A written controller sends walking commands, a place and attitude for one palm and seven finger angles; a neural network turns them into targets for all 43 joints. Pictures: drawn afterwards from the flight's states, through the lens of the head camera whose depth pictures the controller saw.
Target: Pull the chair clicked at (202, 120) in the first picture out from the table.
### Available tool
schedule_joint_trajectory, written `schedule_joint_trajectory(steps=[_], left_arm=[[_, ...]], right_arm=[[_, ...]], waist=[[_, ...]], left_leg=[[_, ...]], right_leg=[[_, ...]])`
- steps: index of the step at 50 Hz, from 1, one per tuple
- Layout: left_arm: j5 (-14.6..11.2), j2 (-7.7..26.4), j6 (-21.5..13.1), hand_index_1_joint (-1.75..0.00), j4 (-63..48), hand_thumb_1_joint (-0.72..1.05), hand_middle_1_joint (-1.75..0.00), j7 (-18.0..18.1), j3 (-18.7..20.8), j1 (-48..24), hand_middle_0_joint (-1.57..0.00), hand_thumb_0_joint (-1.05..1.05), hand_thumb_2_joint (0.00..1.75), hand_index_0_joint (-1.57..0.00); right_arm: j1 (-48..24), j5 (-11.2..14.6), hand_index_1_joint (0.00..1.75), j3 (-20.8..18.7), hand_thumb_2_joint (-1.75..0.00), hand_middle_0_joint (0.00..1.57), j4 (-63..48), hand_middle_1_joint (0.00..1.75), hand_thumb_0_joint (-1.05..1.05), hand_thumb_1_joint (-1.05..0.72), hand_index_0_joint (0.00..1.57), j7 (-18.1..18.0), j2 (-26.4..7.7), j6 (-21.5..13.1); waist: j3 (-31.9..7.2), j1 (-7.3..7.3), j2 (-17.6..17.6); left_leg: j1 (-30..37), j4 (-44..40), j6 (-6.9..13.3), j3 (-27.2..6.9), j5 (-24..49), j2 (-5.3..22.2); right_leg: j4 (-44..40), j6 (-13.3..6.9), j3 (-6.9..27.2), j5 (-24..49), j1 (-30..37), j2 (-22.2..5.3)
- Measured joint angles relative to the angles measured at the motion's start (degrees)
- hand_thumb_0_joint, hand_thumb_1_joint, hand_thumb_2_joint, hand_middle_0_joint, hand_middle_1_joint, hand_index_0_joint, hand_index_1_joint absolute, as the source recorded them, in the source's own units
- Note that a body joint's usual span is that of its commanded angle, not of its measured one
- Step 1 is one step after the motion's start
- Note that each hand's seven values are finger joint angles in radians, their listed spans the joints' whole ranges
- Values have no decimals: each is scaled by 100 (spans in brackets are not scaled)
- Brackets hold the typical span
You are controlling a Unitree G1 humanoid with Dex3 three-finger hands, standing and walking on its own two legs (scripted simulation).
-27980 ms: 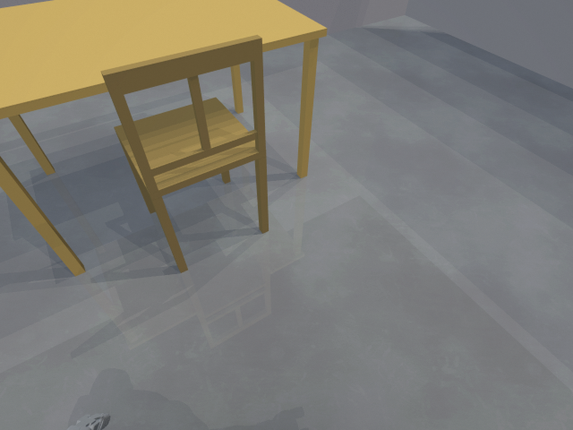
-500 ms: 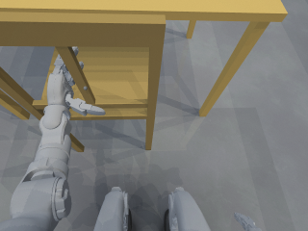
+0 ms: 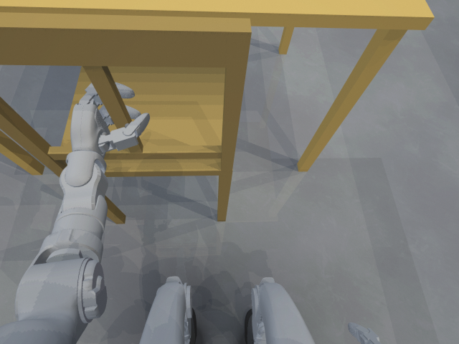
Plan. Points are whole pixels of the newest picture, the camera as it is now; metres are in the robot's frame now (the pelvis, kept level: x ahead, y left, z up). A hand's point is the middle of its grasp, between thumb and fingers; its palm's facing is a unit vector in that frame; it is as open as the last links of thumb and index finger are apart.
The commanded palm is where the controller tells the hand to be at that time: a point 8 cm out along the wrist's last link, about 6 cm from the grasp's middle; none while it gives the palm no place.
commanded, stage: hook a spindle and tug to test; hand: left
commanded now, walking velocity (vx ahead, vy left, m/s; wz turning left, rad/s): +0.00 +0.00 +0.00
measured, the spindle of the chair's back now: (119, 114) +0.50 +0.18 +0.03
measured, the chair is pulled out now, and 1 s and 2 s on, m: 0.00 0.03 0.14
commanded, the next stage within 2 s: step backward, pulling the chair out in 0.72 s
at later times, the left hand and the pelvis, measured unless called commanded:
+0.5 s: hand (130, 129) +0.47 +0.16 +0.04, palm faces +0.03 -1.00 -0.03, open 5.5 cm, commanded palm +0.42 +0.21 +0.04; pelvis +0.02 +0.00 +0.01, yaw -1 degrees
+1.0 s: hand (128, 137) +0.44 +0.16 +0.05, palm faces +0.12 -0.99 -0.12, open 5.4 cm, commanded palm +0.42 +0.20 +0.05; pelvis +0.03 +0.00 +0.08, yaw +0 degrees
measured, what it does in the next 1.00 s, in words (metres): rises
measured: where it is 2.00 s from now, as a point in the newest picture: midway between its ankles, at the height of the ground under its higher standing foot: outside the picture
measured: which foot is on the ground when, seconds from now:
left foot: down 0.00-1.00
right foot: down 0.00-1.00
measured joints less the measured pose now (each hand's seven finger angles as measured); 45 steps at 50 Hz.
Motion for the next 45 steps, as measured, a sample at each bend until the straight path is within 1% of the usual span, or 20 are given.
schedule_joint_trajectory(steps=[6, 8, 10, 17, 26, 35, 42, 43, 44, 45], left_arm=[[36, 51, -8, -144, 95, 67, -144, -47, 20, -76, -49, 1, 80, -49], [-19, 1, -14, -144, 52, 68, -144, -59, 51, -51, -49, 1, 81, -47], [-12, -32, 10, -144, -38, 68, -145, -29, 88, 12, -49, 1, 81, -46], [-82, -77, 181, -145, -484, 70, -145, 95, 59, 394, -46, 2, 80, -43], [-148, -200, 249, -145, -1003, 71, -145, 81, -30, 920, -44, 2, 78, -41], [-223, -346, 291, -145, -1495, 71, -145, 62, -200, 1381, -44, 2, 78, -40], [-245, -413, 260, -145, -1636, 71, -145, 6, -291, 1561, -45, 2, 78, -40], [-106, -387, 393, -145, -1726, 70, -145, 135, -332, 1552, -45, 1, 78, -40], [52, -341, 656, -145, -1829, 68, -145, 344, -439, 1541, -46, 0, 77, -41], [124, -317, 959, -145, -1876, 68, -144, 559, -576, 1524, -45, 0, 77, -41]], right_arm=[[-1, -8, 30, 0, -90, 20, -28, 30, 1, -91, 20, -10, -7, 12], [8, -10, 30, -7, -90, 20, -39, 30, 1, -91, 20, -5, -7, 22], [7, -12, 30, -7, -90, 20, -56, 30, 1, -91, 20, 6, -5, 44], [-5, 24, 30, -23, -90, 20, -173, 30, 1, -91, 20, 53, 33, 115], [-31, 50, 30, -33, -90, 20, -226, 30, 1, -91, 20, 66, 69, 132], [-143, 76, 30, -75, -90, 20, -277, 30, 1, -91, 20, 56, 72, 120], [-253, 85, 30, -78, -90, 20, -290, 30, 1, -91, 20, 12, 71, 69], [-309, 155, 30, -75, -90, 20, -321, 30, 1, -91, 20, -41, 87, 188], [-371, 236, 30, -79, -90, 20, -378, 30, 1, -91, 20, -130, 111, 370], [-413, 306, 30, -79, -90, 20, -434, 30, 1, -91, 20, -232, 131, 543]], waist=[[7, -50, 1], [3, -46, -7], [-11, -53, -11], [-12, -77, 0], [-48, -28, -23], [-58, 73, -40], [-60, 141, -48], [78, 146, -66], [284, 147, -57], [459, 148, -27]], left_leg=[[-33, 24, 3, -6, -16, 4], [-30, 23, 6, 5, -22, 7], [-20, 16, 8, 17, -30, 13], [140, -81, 9, 80, -62, 53], [363, -220, 3, 127, -120, 68], [527, -298, -11, 131, -174, 51], [591, -310, -25, 106, -191, 29], [727, -352, -24, 114, -184, 17], [974, -492, -40, 115, -161, 1], [1234, -690, -12, 117, -64, -21]], right_leg=[[10, 3, -2, -8, -27, 7], [11, 6, 9, -10, -30, 9], [5, 10, 22, -12, -27, 16], [-94, 19, 88, -8, 96, 57], [-225, 25, 136, -49, 291, 77], [-291, 21, 142, -113, 452, 66], [-292, 10, 118, -149, 525, 49], [-321, 14, 126, -149, 655, 37], [-447, 23, 126, -112, 897, 26], [-662, 35, 123, -48, 1174, 13]])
